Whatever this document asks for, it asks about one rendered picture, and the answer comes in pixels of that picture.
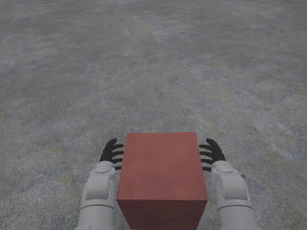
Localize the robot left hand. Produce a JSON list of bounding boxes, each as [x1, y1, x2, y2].
[[99, 138, 124, 171]]

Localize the right robot forearm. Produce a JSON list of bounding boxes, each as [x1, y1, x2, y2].
[[211, 160, 262, 230]]

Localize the left robot forearm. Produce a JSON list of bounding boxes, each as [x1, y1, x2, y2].
[[74, 161, 117, 230]]

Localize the carton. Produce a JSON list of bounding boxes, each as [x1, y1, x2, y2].
[[116, 132, 208, 230]]

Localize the robot right hand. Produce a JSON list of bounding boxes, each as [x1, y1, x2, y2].
[[199, 138, 226, 172]]

